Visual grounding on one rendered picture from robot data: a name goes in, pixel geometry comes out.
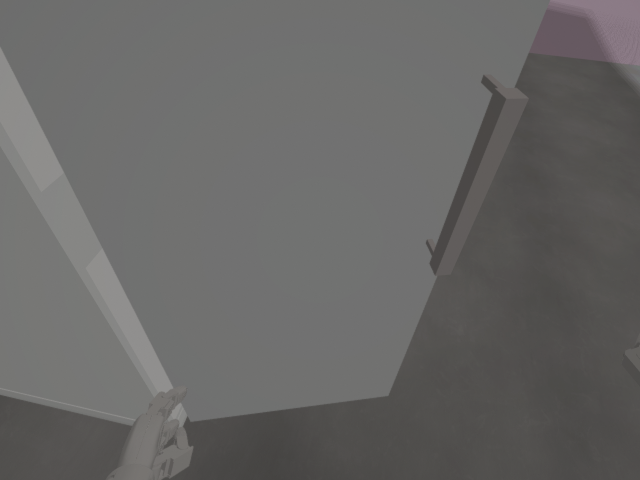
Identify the handle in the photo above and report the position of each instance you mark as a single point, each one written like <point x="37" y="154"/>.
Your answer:
<point x="499" y="123"/>

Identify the fridge door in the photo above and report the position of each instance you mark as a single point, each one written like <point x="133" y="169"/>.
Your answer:
<point x="263" y="175"/>

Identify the robot left hand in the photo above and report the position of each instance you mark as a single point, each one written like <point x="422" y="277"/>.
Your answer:
<point x="149" y="433"/>

